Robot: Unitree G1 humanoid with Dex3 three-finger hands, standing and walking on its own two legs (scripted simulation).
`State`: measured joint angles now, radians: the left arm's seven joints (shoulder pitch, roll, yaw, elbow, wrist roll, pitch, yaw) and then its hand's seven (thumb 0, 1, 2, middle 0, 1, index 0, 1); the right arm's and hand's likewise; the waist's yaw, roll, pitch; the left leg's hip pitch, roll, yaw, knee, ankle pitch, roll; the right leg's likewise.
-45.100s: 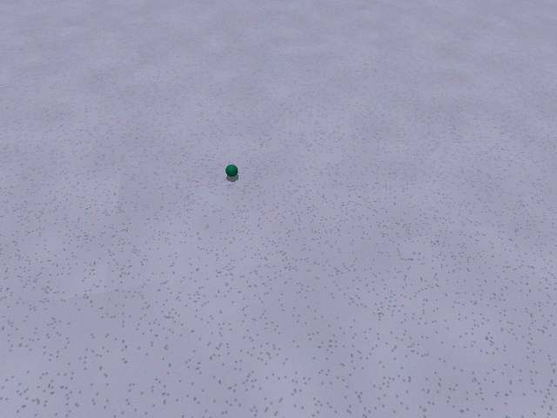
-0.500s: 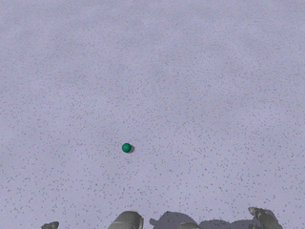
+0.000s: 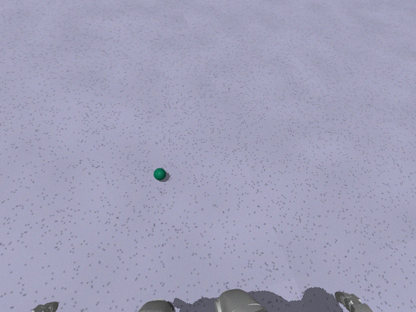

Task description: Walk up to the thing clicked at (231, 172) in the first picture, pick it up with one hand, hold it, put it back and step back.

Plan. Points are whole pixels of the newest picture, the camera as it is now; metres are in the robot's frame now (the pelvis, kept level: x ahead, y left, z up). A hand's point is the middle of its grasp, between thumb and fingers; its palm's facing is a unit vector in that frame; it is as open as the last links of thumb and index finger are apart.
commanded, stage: step back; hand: left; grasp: from above
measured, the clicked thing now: (159, 174) +0.81 +0.19 -0.74
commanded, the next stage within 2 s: stand in 1.72 s
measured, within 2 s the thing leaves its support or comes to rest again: neither
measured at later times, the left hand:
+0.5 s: hand out of the picture -0.07 +0.23 -0.13, palm faces +0.04 -0.89 -0.45, open 7.4 cm
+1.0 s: hand out of the picture -0.25 +0.20 -0.15, palm faces +0.07 -0.92 -0.37, open 7.4 cm
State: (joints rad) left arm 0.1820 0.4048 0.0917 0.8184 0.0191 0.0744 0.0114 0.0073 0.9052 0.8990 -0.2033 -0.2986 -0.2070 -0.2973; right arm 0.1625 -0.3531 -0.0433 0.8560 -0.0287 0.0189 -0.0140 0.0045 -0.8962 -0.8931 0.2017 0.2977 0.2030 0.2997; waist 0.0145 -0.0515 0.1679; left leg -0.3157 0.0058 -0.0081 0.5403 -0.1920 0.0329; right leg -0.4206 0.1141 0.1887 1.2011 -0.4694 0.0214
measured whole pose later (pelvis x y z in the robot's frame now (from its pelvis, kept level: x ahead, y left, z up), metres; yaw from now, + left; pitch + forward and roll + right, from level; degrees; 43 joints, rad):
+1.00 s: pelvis -0.28 -0.06 -0.01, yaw +3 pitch -3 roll -1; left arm 0.25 0.35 0.05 0.97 0.04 0.00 -0.01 0.01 0.90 0.90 -0.21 -0.30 -0.21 -0.30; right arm 0.16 -0.39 -0.05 0.93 -0.03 0.02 0.02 0.00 -0.90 -0.89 0.20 0.30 0.20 0.30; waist 0.03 0.04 0.05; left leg -0.32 0.02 -0.03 0.71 -0.40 0.01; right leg -0.19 0.01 0.03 0.58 -0.34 0.00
